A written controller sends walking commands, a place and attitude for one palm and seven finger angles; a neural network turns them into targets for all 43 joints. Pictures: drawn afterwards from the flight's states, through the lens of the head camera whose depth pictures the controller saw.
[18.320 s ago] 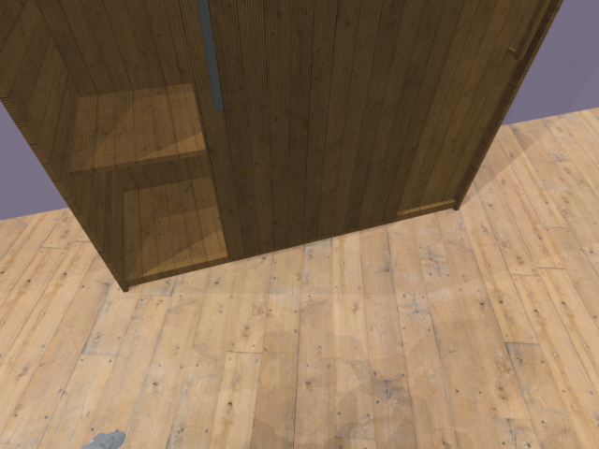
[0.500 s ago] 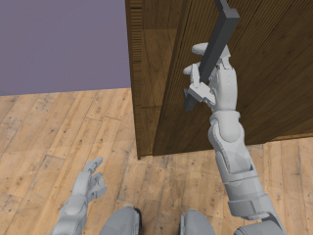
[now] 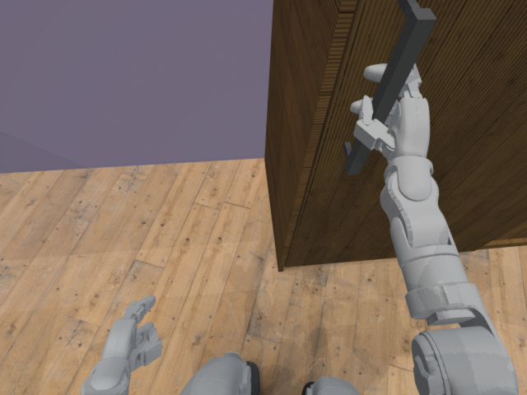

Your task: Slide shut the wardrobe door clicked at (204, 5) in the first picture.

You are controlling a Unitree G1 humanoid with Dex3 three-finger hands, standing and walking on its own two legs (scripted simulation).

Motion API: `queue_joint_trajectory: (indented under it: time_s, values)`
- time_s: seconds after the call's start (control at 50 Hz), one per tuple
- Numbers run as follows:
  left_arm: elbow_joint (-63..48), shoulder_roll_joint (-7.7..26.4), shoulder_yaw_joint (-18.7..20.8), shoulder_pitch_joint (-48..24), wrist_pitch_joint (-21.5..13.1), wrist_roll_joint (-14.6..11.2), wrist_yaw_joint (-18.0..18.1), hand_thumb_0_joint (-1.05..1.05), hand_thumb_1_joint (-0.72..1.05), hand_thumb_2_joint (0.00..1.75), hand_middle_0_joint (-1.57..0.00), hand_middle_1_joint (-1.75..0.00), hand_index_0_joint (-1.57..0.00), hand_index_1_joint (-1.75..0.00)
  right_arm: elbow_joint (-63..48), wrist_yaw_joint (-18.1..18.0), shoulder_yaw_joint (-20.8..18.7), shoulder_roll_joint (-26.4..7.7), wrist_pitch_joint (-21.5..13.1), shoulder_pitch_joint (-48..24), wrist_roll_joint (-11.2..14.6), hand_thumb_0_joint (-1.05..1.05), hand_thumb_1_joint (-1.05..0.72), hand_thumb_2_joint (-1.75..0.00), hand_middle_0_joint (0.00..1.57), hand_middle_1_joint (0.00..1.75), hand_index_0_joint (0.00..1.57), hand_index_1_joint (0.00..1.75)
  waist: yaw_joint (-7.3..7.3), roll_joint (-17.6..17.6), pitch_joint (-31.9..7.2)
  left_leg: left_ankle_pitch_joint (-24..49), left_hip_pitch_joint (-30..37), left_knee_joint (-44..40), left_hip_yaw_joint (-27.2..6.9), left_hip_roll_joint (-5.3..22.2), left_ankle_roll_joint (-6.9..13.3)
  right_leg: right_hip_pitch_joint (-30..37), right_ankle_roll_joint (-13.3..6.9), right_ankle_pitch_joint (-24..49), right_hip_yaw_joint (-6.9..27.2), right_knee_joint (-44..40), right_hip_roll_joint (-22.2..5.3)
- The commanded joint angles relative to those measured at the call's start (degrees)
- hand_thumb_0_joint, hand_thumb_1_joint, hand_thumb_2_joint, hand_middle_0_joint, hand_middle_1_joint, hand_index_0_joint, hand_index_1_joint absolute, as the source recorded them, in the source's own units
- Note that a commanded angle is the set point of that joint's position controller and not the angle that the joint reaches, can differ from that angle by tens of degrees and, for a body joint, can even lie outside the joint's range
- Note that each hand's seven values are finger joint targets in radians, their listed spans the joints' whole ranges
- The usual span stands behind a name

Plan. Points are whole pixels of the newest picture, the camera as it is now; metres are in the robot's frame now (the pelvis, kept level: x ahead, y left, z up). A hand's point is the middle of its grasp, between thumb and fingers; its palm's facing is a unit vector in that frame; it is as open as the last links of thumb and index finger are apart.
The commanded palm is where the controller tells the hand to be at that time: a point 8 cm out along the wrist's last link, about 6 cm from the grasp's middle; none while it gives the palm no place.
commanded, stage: step sideways, sliding the door along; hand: right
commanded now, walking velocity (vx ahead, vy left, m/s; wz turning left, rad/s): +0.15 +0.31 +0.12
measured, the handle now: (374, 102) +0.49 -0.16 +0.13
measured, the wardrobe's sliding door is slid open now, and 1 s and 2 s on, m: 0.00 0.00 0.00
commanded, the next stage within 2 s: stop walking and hold the door there in 0.06 s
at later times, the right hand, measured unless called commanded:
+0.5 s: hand (361, 121) +0.45 -0.13 +0.14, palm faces +0.37 +0.90 -0.21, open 6.0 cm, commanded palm +0.40 -0.17 +0.14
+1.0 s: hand (363, 123) +0.44 -0.13 +0.14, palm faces +0.28 +0.93 -0.22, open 5.7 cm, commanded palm +0.41 -0.18 +0.14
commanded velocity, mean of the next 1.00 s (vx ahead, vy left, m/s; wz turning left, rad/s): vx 0.00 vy -0.05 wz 0.01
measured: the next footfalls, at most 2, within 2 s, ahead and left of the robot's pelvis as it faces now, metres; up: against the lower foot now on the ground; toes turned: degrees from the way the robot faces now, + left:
left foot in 0.20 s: +0.07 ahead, +0.22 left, +0.00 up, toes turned +3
right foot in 0.46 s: +0.09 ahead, +0.02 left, +0.00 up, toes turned -2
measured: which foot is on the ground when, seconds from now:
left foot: up 0.00-0.18, down 0.20-1.00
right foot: down 0.00-0.22, up 0.24-0.44, down 0.46-1.00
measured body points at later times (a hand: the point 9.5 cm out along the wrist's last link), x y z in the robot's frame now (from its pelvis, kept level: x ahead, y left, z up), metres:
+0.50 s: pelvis +0.01 +0.12 +0.01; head +0.05 +0.13 +0.46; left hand +0.13 +0.42 -0.09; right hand +0.42 -0.17 +0.15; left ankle +0.03 +0.22 -0.73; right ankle +0.05 +0.03 -0.73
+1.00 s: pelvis +0.02 +0.09 +0.02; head +0.01 +0.10 +0.47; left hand +0.08 +0.36 -0.10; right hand +0.42 -0.18 +0.15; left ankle +0.03 +0.22 -0.73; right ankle +0.05 +0.03 -0.73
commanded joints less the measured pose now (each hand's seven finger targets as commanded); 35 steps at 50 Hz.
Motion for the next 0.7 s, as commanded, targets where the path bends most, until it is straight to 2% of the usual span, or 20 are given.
queue_joint_trajectory:
  time_s: [0.0,0.02,0.06,0.14,0.16,0.18,0.2,0.22,0.24,0.26,0.28,0.32,0.34,0.38,0.42,0.44,0.46,0.5,0.58,0.68]
  values:
    - [-6.0,7.5,1.6,-1.3,-1.7,0.7,-1.2,0.00,0.90,0.90,-0.20,-0.30,-0.20,-0.30,-16.9,8.8,14.9,10.3,-7.9,-31.2,-2.6,0.00,-0.90,-0.90,0.45,1.40,0.45,1.40,5.00,-11.4,-28.9,-10.8,-10.5,20.7,-10.2,7.9,-2.0,24.5,-15.0,36.7,16.7,-5.5,-26.3]
    - [-5.5,8.4,1.8,-0.6,-1.5,0.6,-1.3,0.00,0.90,0.90,-0.20,-0.30,-0.20,-0.30,-15.4,8.8,14.1,9.4,-7.4,-31.3,-2.2,0.00,-0.90,-0.90,0.45,1.40,0.45,1.40,4.98,-9.5,-28.2,-10.0,-9.4,17.8,-9.2,8.6,-1.9,24.3,-13.6,37.0,13.9,-4.4,-25.2]
    - [-6.2,9.1,1.8,-0.4,-0.9,0.1,-1.3,0.00,0.90,0.90,-0.20,-0.30,-0.20,-0.30,-15.5,8.8,13.9,9.7,-6.7,-32.6,-1.9,0.00,-0.90,-0.90,0.45,1.40,0.45,1.40,5.04,-11.2,-29.1,-8.3,-2.9,10.8,-4.1,7.3,-2.1,21.9,-10.6,35.3,7.8,-3.5,-21.7]
    - [-7.0,8.9,1.4,0.1,-0.3,-1.0,-1.3,0.00,0.90,0.90,-0.20,-0.30,-0.20,-0.30,-17.0,8.1,11.2,6.6,-6.6,-31.8,-1.6,0.00,-0.90,-0.90,0.45,1.40,0.45,1.40,5.94,-15.6,-31.0,0.3,8.2,-3.8,3.1,3.4,-2.4,19.4,-5.8,34.4,2.2,2.2,-15.4]
    - [-2.2,13.7,3.1,4.2,0.6,-0.6,-0.4,0.00,0.90,0.90,-0.20,-0.30,-0.20,-0.30,-1.7,4.3,-23.5,-30.5,-6.3,-21.0,-4.8,0.00,-0.90,-0.90,0.45,1.40,0.45,1.40,3.24,-14.1,-31.2,4.7,9.1,-7.8,3.8,3.2,-3.0,16.7,-5.8,30.6,-1.9,4.9,-12.5]
    - [-4.7,11.3,2.3,3.7,0.8,-1.0,-0.4,0.00,0.90,0.90,-0.20,-0.30,-0.20,-0.30,-4.2,5.7,-15.4,-24.8,-6.3,-19.0,-5.1,0.00,-0.90,-0.90,0.45,1.40,0.45,1.40,2.40,-6.0,-31.1,25.2,17.8,-12.7,0.0,7.0,-1.4,8.8,-6.1,24.5,-3.4,15.5,-7.1]
    - [-6.4,6.8,0.8,1.0,0.2,-1.5,-0.2,0.00,0.90,0.90,-0.20,-0.30,-0.20,-0.30,-10.9,6.6,-11.5,-21.5,-6.7,-23.1,-5.5,0.00,-0.90,-0.90,0.45,1.40,0.45,1.40,3.79,7.8,-32.2,47.6,27.7,-13.0,-12.2,15.6,3.1,-5.3,-4.7,0.8,-4.3,24.7,-0.8]
    - [-4.7,8.4,1.8,0.5,-0.6,-0.7,0.8,0.00,0.90,0.90,-0.20,-0.30,-0.20,-0.30,-5.4,5.6,-19.3,-28.8,-5.6,-16.2,-5.3,0.00,-0.90,-0.90,0.45,1.40,0.45,1.40,2.07,19.7,-34.6,61.5,31.9,-11.3,-19.9,20.5,6.7,-14.4,-1.0,-22.1,0.3,32.3,2.5]
    - [-4.6,7.9,1.2,0.2,-1.5,-0.5,1.3,0.00,0.90,0.90,-0.20,-0.30,-0.20,-0.30,-4.5,5.5,-18.7,-27.4,-4.7,-13.6,-5.1,0.00,-0.90,-0.90,0.45,1.40,0.45,1.40,0.97,18.5,-33.4,62.0,32.3,-9.4,-21.3,22.3,7.8,-16.3,-1.6,-24.2,5.7,34.0,1.4]
    - [-3.6,8.4,0.4,-0.2,-2.5,-0.8,1.8,0.00,0.90,0.90,-0.20,-0.30,-0.20,-0.30,-5.0,5.1,-21.9,-30.1,-3.8,-13.1,-5.1,0.00,-0.90,-0.90,0.45,1.40,0.45,1.40,1.35,11.4,-33.8,62.1,33.1,-8.1,-21.7,22.9,8.7,-17.1,-1.8,-23.2,6.6,28.1,1.0]
    - [-3.5,7.8,-0.7,0.2,-3.1,-0.8,2.2,0.00,0.90,0.90,-0.20,-0.30,-0.20,-0.30,-6.6,4.5,-23.1,-30.4,-4.2,-14.3,-5.0,0.00,-0.90,-0.90,0.45,1.40,0.45,1.40,2.02,7.5,-34.8,59.7,32.4,-7.7,-20.0,22.2,8.1,-13.8,-1.7,-20.2,5.9,20.6,1.5]
    - [-3.0,8.5,-1.3,1.4,-3.5,-0.3,3.4,0.00,0.90,0.90,-0.20,-0.30,-0.20,-0.30,-5.1,3.6,-25.1,-31.8,-4.8,-12.8,-5.4,0.00,-0.90,-0.90,0.45,1.40,0.45,1.40,2.51,6.6,-36.9,57.4,32.8,-8.6,-15.9,18.9,5.2,-7.8,-1.7,-11.3,2.7,7.7,4.5]
    - [-3.0,9.2,-1.0,2.0,-3.5,-0.3,3.6,0.00,0.90,0.90,-0.20,-0.30,-0.20,-0.30,-5.1,3.4,-25.1,-32.0,-5.1,-13.1,-5.5,0.00,-0.90,-0.90,0.45,1.40,0.45,1.40,2.74,8.4,-37.4,55.9,33.4,-9.1,-14.8,18.2,3.8,-5.2,-1.8,-7.0,2.0,2.2,5.3]
    - [-3.7,10.9,-0.1,2.0,-3.1,-0.5,3.7,0.00,0.90,0.90,-0.20,-0.30,-0.20,-0.30,-5.6,3.1,-24.6,-32.3,-5.4,-12.8,-5.3,0.00,-0.90,-0.90,0.45,1.40,0.45,1.40,3.16,7.2,-36.0,52.3,30.6,-9.1,-13.4,17.9,0.7,1.1,-2.0,4.0,1.3,-6.2,4.2]
    - [-4.3,12.7,1.0,1.5,-2.5,-0.9,3.1,0.00,0.90,0.90,-0.20,-0.30,-0.20,-0.30,-4.6,3.3,-23.1,-31.7,-5.7,-11.5,-5.3,0.00,-0.90,-0.90,0.45,1.40,0.45,1.40,2.81,0.5,-34.0,40.6,20.8,-11.8,-12.8,15.0,-3.2,8.8,-3.7,17.6,3.0,-4.4,-0.4]
    - [-4.4,13.3,1.2,2.5,-2.0,-0.9,2.6,0.00,0.90,0.90,-0.20,-0.30,-0.20,-0.30,-3.4,3.6,-22.0,-30.8,-5.9,-11.4,-5.4,0.00,-0.90,-0.90,0.45,1.40,0.45,1.40,3.02,-0.4,-32.4,32.5,17.4,-14.6,-13.3,14.0,-4.1,9.4,-4.2,17.0,3.6,-3.3,-0.9]
    - [-4.5,13.2,1.2,2.5,-1.5,-0.9,2.3,0.00,0.90,0.90,-0.20,-0.30,-0.20,-0.30,-1.2,4.0,-20.0,-28.1,-5.9,-9.5,-5.2,0.00,-0.90,-0.90,0.45,1.40,0.45,1.40,3.62,-3.6,-30.4,26.3,14.4,-16.2,-13.5,13.4,-3.6,9.9,-4.2,14.5,4.2,-4.1,-1.1]
    - [-3.9,13.7,0.8,3.8,-0.8,-0.4,3.1,0.00,0.90,0.90,-0.20,-0.30,-0.20,-0.30,1.9,3.1,-23.6,-32.8,-6.5,-8.6,-5.7,0.00,-0.90,-0.90,0.45,1.40,0.45,1.40,3.97,-8.6,-28.8,17.1,11.0,-17.4,-11.6,11.3,-2.7,11.4,-4.8,13.3,5.6,-5.9,-2.3]
    - [-4.1,13.9,0.8,5.1,-0.4,-0.3,4.1,0.00,0.90,0.90,-0.20,-0.30,-0.20,-0.30,5.8,3.0,-25.2,-35.6,-7.2,-7.8,-5.6,0.00,-0.90,-0.90,0.45,1.40,0.45,1.40,4.22,-2.9,-27.3,9.0,10.8,-21.8,-12.3,11.1,-2.5,8.6,-4.7,5.5,5.8,-7.2,-1.1]
    - [-3.7,14.0,0.5,6.4,-0.9,0.0,5.1,0.00,0.90,0.90,-0.20,-0.30,-0.20,-0.30,9.6,3.7,-25.0,-35.2,-7.7,-6.4,-5.5,0.00,-0.90,-0.90,0.45,1.40,0.45,1.40,4.50,-3.5,-25.2,6.4,7.4,-22.9,-11.4,9.7,-1.8,9.6,-4.8,3.6,6.3,-9.7,-1.7]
